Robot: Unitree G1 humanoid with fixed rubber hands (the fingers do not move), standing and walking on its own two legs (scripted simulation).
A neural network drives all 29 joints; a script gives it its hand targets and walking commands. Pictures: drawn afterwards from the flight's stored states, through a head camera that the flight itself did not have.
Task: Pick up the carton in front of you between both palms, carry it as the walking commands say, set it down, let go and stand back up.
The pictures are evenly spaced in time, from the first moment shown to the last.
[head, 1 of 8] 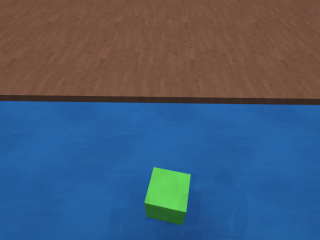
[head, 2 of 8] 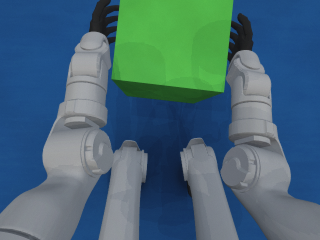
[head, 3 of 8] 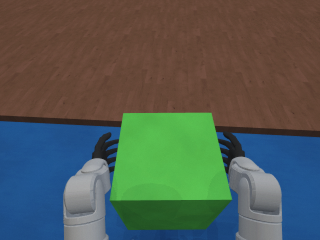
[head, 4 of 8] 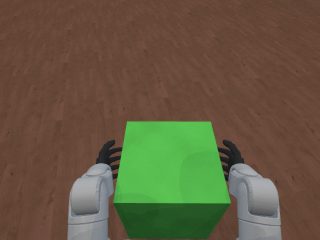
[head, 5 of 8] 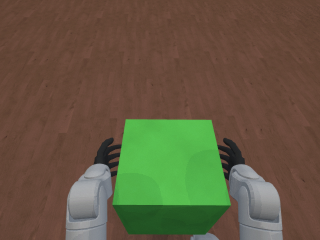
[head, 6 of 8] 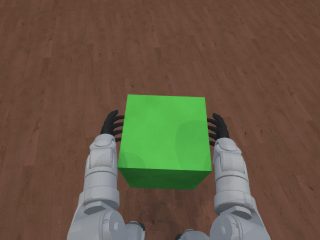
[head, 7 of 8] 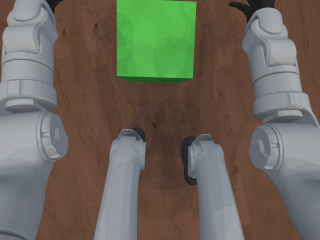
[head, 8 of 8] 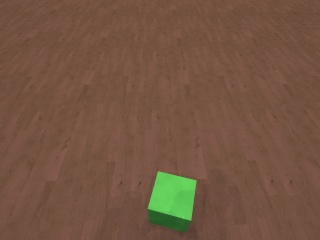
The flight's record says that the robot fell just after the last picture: no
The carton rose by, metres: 0.84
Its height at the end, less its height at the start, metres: +0.08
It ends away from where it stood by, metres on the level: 5.35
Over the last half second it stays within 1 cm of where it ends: yes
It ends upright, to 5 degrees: yes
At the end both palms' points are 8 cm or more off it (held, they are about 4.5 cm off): yes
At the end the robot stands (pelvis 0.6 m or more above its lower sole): yes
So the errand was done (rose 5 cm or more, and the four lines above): yes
